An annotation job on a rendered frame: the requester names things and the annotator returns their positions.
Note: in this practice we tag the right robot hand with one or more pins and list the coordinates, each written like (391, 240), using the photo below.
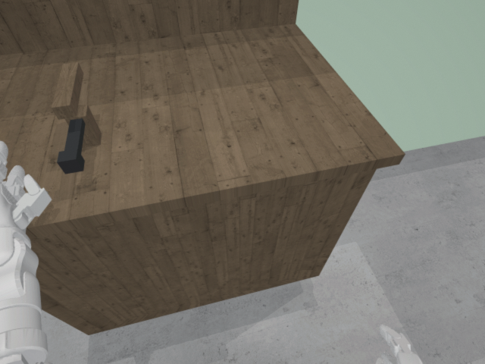
(400, 347)

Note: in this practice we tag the tap lever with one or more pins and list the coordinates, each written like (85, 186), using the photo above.
(70, 160)

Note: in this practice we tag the left robot hand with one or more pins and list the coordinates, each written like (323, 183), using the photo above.
(18, 208)

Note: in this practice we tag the robot left forearm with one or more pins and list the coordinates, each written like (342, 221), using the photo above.
(22, 340)

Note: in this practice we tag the counter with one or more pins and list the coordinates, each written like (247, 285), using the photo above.
(223, 153)

